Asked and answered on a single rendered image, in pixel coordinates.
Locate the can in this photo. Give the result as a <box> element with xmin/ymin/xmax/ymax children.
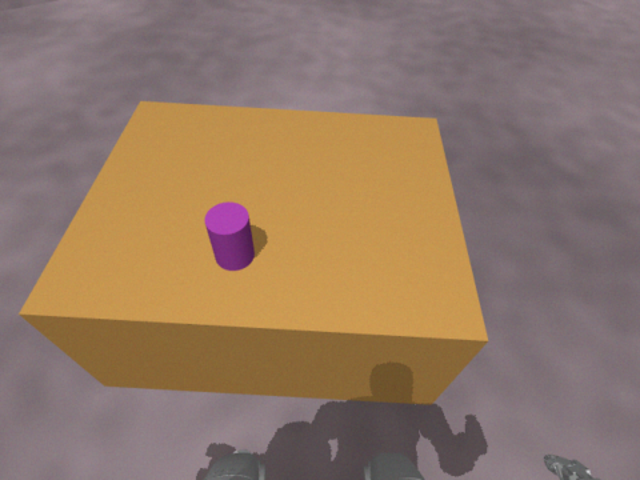
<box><xmin>205</xmin><ymin>202</ymin><xmax>255</xmax><ymax>271</ymax></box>

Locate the right robot hand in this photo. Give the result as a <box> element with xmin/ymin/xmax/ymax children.
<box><xmin>544</xmin><ymin>454</ymin><xmax>601</xmax><ymax>480</ymax></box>

